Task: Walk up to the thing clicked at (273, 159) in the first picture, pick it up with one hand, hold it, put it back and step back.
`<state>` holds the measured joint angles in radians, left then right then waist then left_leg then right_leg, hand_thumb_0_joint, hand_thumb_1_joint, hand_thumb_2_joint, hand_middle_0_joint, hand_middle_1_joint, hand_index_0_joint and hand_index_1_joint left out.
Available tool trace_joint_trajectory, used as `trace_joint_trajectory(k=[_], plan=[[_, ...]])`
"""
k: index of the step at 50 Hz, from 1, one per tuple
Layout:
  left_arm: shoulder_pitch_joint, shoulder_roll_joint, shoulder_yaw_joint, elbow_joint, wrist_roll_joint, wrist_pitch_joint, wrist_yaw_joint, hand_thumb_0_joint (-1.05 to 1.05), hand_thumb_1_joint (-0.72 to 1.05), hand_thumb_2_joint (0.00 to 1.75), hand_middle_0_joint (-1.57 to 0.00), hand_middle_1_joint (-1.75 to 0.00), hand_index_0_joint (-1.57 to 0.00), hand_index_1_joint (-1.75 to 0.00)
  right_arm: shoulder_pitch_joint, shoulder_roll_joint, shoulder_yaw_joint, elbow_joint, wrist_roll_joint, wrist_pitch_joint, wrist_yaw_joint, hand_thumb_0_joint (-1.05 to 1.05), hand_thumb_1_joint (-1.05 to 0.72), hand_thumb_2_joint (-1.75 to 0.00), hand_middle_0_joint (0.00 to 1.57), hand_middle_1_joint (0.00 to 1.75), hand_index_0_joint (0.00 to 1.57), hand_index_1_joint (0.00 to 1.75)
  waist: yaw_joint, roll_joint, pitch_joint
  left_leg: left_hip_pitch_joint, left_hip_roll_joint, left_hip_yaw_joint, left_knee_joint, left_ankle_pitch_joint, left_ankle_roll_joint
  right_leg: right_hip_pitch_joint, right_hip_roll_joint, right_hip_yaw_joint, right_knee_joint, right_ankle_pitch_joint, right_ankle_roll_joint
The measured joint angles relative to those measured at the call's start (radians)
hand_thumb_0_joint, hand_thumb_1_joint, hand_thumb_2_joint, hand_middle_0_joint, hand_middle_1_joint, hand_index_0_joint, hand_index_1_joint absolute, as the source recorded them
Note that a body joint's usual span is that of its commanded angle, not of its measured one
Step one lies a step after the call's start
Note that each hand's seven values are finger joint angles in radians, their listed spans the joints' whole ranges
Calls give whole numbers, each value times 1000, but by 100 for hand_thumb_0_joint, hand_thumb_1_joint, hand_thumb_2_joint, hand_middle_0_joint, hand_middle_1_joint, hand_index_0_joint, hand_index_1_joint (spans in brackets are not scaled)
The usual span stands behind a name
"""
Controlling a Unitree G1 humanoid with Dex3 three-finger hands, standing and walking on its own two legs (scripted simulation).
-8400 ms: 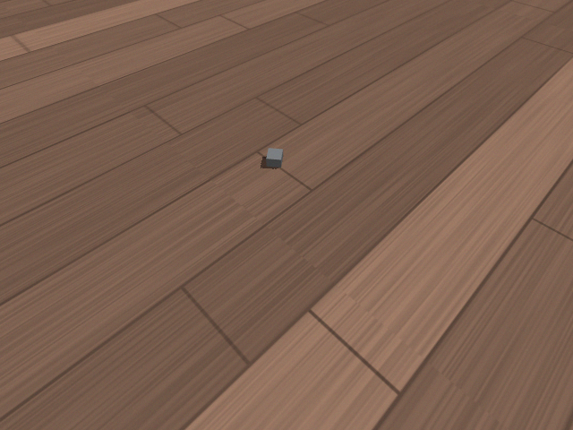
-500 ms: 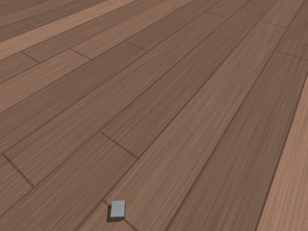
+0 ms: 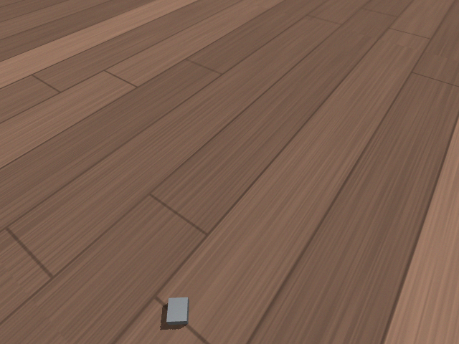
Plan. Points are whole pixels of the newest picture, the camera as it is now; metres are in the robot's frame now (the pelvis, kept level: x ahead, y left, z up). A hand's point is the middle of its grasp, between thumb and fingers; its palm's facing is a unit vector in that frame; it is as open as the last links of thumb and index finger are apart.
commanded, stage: stand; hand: left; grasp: from above
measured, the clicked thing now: (178, 310) +0.35 +0.21 -0.76
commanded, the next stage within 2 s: rise first in 0.20 s
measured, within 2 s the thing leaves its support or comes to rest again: neither
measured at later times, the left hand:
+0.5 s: hand out of the picture +0.14 +0.25 -0.17, palm faces -0.01 -0.94 -0.33, open 8.3 cm
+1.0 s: hand out of the picture +0.11 +0.26 -0.26, palm faces -0.20 -0.84 -0.50, open 13.4 cm
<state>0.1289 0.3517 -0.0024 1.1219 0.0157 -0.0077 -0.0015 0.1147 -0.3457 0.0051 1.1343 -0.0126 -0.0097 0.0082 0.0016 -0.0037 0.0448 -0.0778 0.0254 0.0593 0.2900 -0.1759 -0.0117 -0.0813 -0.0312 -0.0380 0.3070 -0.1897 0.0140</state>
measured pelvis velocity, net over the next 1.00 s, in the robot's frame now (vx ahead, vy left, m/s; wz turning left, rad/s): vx -0.03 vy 0.01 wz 0.01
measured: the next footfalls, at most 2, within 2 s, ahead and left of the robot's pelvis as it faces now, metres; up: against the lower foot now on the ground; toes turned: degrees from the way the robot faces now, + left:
none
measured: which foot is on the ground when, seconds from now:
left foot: down 0.00-1.00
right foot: down 0.00-1.00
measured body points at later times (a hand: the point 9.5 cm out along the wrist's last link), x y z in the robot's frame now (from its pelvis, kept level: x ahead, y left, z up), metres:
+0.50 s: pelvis -0.02 +0.00 -0.01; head +0.04 +0.01 +0.43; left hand +0.14 +0.30 -0.14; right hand +0.08 -0.27 -0.14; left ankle -0.01 +0.12 -0.75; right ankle -0.01 -0.13 -0.75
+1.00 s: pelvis -0.03 +0.01 -0.11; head +0.08 +0.02 +0.32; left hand +0.12 +0.31 -0.23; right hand +0.14 -0.25 -0.21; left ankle -0.01 +0.12 -0.75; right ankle -0.01 -0.13 -0.75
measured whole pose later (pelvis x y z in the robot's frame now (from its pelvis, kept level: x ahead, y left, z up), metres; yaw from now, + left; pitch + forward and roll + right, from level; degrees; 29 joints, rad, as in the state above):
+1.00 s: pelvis -0.03 +0.01 -0.11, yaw +1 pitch +20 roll -1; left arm 0.19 0.31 0.14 0.61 0.35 0.04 0.04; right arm 0.18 -0.24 -0.05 0.59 0.00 -0.12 -0.01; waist -0.01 -0.01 -0.12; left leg -1.01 0.04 0.02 1.22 -0.54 0.00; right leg -0.99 -0.05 -0.04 1.20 -0.55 0.01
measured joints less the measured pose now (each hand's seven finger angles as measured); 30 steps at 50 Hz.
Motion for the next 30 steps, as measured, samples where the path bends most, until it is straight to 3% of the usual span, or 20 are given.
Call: trace_joint_trajectory(k=[16,20,23,25,30], plan=[[-2,-1,-4,-4,1,-4,3,1,90,90,-21,-30,-21,-30,-5,-2,-2,-4,1,2,0,1,-91,-90,21,30,20,30,-2,0,-4,2,1,0,5,-5,0,4,1,0,0,-3,0],[-64,-25,45,-55,-21,-22,18,1,84,90,-21,-36,-21,-37,58,13,1,-174,52,-21,-30,1,-91,-90,20,30,20,30,-7,0,4,-109,-2,-19,97,-32,4,-95,-6,-16,86,-33,-2],[-152,-23,87,-42,16,-18,-1,1,72,89,-22,-46,-21,-47,69,46,-7,-252,52,-28,-35,1,-91,-90,20,30,20,30,-11,-9,10,-205,3,-21,171,-52,3,-192,-4,-15,158,-52,-6],[-184,-13,114,-41,60,-23,-20,1,62,88,-22,-55,-22,-55,79,71,-16,-292,42,-33,-30,1,-90,-90,20,30,20,30,-21,-15,-4,-277,7,-21,228,-71,3,-263,-3,-13,213,-70,-8],[-170,-10,141,-110,142,-1,-22,1,31,86,-22,-74,-23,-74,128,105,-33,-367,32,-30,-20,1,-89,-90,21,30,20,30,-27,-17,-48,-396,11,-17,354,-129,4,-383,-4,-4,335,-123,-7]])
